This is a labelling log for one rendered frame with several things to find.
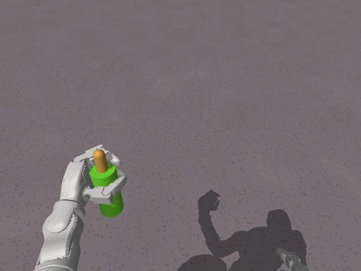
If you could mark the left robot arm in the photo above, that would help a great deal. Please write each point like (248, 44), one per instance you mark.
(62, 231)

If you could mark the right robot hand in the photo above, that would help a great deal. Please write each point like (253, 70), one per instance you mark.
(292, 260)

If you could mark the left robot hand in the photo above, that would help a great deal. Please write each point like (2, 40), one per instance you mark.
(77, 184)

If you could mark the bottle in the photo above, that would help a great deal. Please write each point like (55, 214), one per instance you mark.
(102, 174)

